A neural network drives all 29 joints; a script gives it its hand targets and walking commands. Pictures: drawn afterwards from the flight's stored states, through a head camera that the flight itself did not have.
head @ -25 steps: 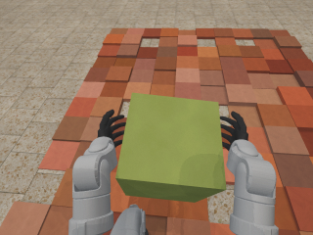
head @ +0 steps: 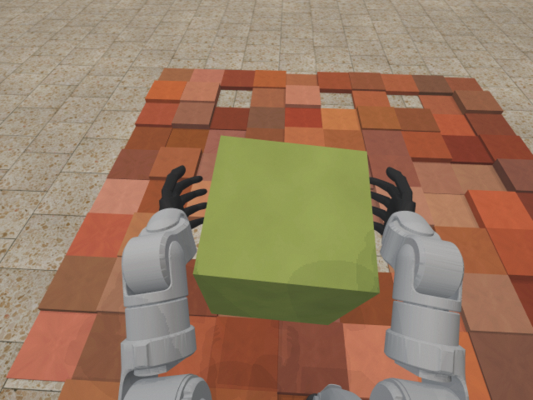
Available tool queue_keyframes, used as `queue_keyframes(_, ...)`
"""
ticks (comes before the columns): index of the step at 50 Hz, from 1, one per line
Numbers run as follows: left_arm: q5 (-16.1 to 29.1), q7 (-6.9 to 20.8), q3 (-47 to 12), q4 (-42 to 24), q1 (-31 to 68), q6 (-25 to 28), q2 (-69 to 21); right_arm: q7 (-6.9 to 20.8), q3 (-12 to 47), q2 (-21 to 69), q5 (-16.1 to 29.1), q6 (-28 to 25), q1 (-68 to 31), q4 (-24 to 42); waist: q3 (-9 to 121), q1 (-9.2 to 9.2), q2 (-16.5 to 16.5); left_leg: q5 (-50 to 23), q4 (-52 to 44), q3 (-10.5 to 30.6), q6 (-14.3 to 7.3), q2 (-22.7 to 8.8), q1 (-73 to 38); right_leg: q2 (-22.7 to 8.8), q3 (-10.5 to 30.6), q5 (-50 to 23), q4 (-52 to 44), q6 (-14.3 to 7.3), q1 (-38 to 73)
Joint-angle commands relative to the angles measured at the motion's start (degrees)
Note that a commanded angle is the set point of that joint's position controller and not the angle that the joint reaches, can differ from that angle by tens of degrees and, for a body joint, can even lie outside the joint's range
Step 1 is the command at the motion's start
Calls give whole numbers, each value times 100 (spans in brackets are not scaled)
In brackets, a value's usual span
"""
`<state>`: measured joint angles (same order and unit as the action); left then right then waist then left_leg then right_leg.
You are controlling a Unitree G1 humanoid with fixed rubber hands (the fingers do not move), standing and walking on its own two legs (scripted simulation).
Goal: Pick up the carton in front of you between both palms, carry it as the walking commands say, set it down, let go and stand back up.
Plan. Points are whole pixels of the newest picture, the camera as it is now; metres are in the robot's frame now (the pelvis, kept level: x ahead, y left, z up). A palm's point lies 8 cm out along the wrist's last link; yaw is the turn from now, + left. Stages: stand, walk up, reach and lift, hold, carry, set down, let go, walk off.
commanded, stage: carry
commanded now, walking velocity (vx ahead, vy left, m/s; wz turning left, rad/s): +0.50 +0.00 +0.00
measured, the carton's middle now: (280, 241) +0.34 +0.01 +0.03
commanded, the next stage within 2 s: none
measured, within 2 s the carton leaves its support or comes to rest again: neither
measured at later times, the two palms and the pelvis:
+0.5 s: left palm (241, 102) +0.67 +0.09 +0.08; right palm (384, 113) +0.64 -0.21 +0.08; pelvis +0.34 -0.02 -0.02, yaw -1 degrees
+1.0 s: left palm (254, 23) +1.02 +0.08 +0.10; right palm (357, 26) +1.04 -0.22 +0.09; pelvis +0.70 -0.08 -0.04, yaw +1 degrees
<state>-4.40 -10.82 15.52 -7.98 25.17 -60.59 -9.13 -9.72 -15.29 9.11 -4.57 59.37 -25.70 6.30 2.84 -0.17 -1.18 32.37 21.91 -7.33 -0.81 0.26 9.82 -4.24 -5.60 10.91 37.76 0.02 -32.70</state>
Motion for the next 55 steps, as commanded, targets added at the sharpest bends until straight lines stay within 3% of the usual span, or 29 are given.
queue_keyframes(1,1051,127,-3531,39,3041,88,-4120,10,3236,4027,833,39,-2752,-8,1541,212,941,-2409,-110,504,-743,-1216,-898,72,-321,-189,-401,-123,879)
queue_keyframes(3,1166,156,-3544,185,3097,106,-4177,-35,3159,4003,732,40,-2715,-76,1774,515,560,-3005,1238,62,-500,-1078,-641,449,-908,94,-1113,-137,2087)
queue_keyframes(4,1200,154,-3508,224,3144,125,-4159,-51,3151,4016,728,22,-2895,22,2121,601,-261,-2654,2600,-235,-354,-775,46,450,-892,538,-1036,-44,3304)
queue_keyframes(5,1257,149,-3478,212,3084,139,-4108,-71,3148,3933,766,8,-3140,112,2018,789,-915,-1760,3841,-177,-201,-591,1309,-127,-16,1036,-1067,-126,4230)
queue_keyframes(6,1292,135,-3421,353,3081,117,-4066,-110,3129,3883,818,6,-3332,131,1462,743,-1445,247,5001,21,-64,-6,2632,-657,1295,870,-1383,-477,4237)
queue_keyframes(7,1334,67,-3525,123,3432,175,-3911,-144,3014,3759,820,16,-3208,191,1565,581,-1810,416,5486,447,31,173,3749,-1665,3799,1606,-2488,-1369,4460)
queue_keyframes(8,1475,65,-3659,7,3762,150,-4092,-205,2906,3637,809,-3,-3451,201,1468,487,-602,255,5936,675,26,-268,3909,-2041,3897,1852,-2662,-1553,4275)
queue_keyframes(10,1730,101,-3796,-342,4030,188,-4268,-244,2879,3706,904,-35,-3494,364,1597,326,-68,127,5547,557,-76,-488,3759,-1683,2762,1869,-2467,-1308,3900)
queue_keyframes(16,1174,73,-3503,90,2866,254,-4109,-136,3318,4071,954,-130,-2980,-38,1549,159,-622,-814,2518,-602,-122,-23,2583,-633,404,-36,-2306,-839,3769)
queue_keyframes(19,826,43,-3358,265,2439,290,-4046,-57,3480,4266,1090,-179,-2882,-132,1950,-443,-733,-1455,1280,-1330,-213,628,256,-584,-351,-2492,-908,-621,3211)
queue_keyframes(20,734,35,-3310,273,2371,311,-4012,-52,3534,4315,1158,-207,-2777,-197,2413,-597,-452,-1487,945,-1061,-375,610,-1020,-377,-601,-2818,271,-468,2773)
queue_keyframes(21,619,23,-3222,265,2495,349,-3885,-33,3600,4403,1207,-232,-2724,-199,2509,-915,-237,-933,791,246,-543,-46,-2156,-126,-402,-1909,1773,-321,1511)
queue_keyframes(22,600,43,-3119,224,2408,356,-3924,-25,3736,4330,1265,-281,-2973,-123,2234,-750,1174,-536,-355,3699,-1319,-1431,-2530,829,-18,1123,3060,-165,-365)
queue_keyframes(23,558,24,-3016,211,2540,380,-3857,-4,3876,4411,1383,-284,-3252,15,2024,-566,910,-2000,-473,4702,-1869,-2076,-2305,771,679,1812,4270,-266,-1013)
queue_keyframes(25,485,12,-2791,249,2593,444,-3910,76,4167,4693,1651,-318,-3692,175,1911,-499,32,-3482,95,3415,-1784,-2020,-1774,253,822,1498,4288,-350,-1222)
queue_keyframes(26,442,19,-2734,88,2898,527,-3940,126,4171,4798,1695,-373,-3830,227,1763,-446,-76,-3292,37,2999,-1549,-1842,-1426,109,841,1273,3772,-331,-1162)
queue_keyframes(28,472,17,-2879,109,2874,604,-4138,213,4318,5020,1921,-482,-3937,326,1738,-342,191,-3039,-211,2230,-1223,-1638,-1219,18,695,1174,2469,-208,-793)
queue_keyframes(30,590,5,-3060,38,2857,656,-4214,213,4229,4886,1950,-550,-3756,400,1759,-421,582,-4203,-160,1645,-1187,-1552,-1378,121,362,1024,1538,-135,-677)
queue_keyframes(33,814,-32,-3368,-323,2804,663,-4059,89,3905,4441,1695,-535,-3093,504,1966,-451,761,-5531,276,760,-890,-1052,-1973,278,79,-685,413,-131,-667)
queue_keyframes(35,983,-56,-3515,-638,2798,583,-3837,-20,3704,4082,1485,-453,-2644,565,1800,-501,731,-5155,356,347,-744,-763,-2049,420,-145,-1595,-702,-105,-371)
queue_keyframes(38,1151,-101,-3564,-884,2836,380,-3370,-182,3447,3467,1243,-265,-2383,709,1596,-379,931,-5193,757,173,-621,-788,-1772,520,-390,-2302,-1310,-286,487)
queue_keyframes(41,1314,-166,-3401,-992,2651,130,-2977,-289,3305,3101,1227,7,-2521,969,2158,458,571,-5225,3256,-379,-250,-504,-909,566,-694,-2316,-1555,-307,2894)
queue_keyframes(42,1334,-167,-3310,-998,2716,28,-2894,-319,3263,2933,1246,97,-2733,1032,2133,659,-43,-3413,4421,-73,-196,-240,542,126,-62,-2179,-1034,-199,3992)
queue_keyframes(43,1356,-225,-3188,-894,2869,-68,-2577,-329,3202,2884,1252,244,-2847,977,2190,349,-1410,-78,5448,294,-101,294,2106,-1116,1878,-4285,-464,-762,4993)
queue_keyframes(44,1479,-280,-3208,-984,3023,-151,-2555,-360,3093,2890,1270,339,-2774,967,2865,412,-1754,-30,6546,758,-120,453,3036,-1823,3601,-1559,-1238,-1749,5494)
queue_keyframes(45,1613,-250,-3303,-1021,3034,-238,-2873,-362,3094,2890,1379,383,-3293,1346,2679,439,-1126,-466,6655,939,-217,102,3274,-1667,3707,-262,-1774,-1725,5039)
queue_keyframes(46,1758,-180,-3397,-1090,3226,-301,-3158,-353,3065,2943,1454,418,-3623,1539,2389,437,-314,-725,6337,955,-304,-63,3262,-1516,3269,-168,-1819,-1529,4453)
queue_keyframes(47,1846,-134,-3456,-1135,3440,-330,-3352,-359,2990,2993,1405,432,-3720,1599,2229,368,-31,-784,6026,922,-324,-212,3137,-1481,2891,-947,-1738,-1460,4016)
queue_keyframes(55,1457,184,-3658,-259,3218,-363,-4309,25,3462,4144,1333,517,-3677,364,1995,363,-293,-1165,4472,359,-145,-494,4184,-998,1405,-2106,-1614,-1264,4039)
